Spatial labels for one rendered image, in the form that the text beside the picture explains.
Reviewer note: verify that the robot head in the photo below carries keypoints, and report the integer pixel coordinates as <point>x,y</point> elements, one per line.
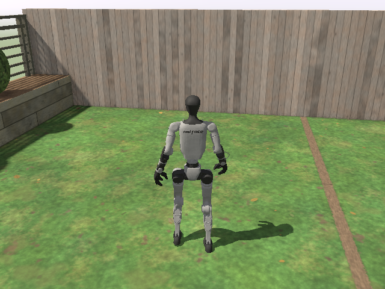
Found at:
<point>192,106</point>

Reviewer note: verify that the right robot upper arm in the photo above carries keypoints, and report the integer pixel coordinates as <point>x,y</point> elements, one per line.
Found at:
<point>211,127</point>

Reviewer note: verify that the robot left shin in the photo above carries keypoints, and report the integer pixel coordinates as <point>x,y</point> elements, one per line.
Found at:
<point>177,216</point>

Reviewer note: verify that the left robot upper arm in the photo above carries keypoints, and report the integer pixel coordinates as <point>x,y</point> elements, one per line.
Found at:
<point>174,127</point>

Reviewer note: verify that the left robot forearm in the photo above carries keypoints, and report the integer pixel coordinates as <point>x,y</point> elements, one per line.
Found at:
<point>162,162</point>

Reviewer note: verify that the right robot hand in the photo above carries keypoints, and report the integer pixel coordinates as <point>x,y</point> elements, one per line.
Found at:
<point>217,166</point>

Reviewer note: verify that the right robot forearm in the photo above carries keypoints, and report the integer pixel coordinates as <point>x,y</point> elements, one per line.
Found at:
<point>221,157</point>

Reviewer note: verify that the left robot hand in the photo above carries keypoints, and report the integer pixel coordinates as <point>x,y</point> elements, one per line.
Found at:
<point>157,177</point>

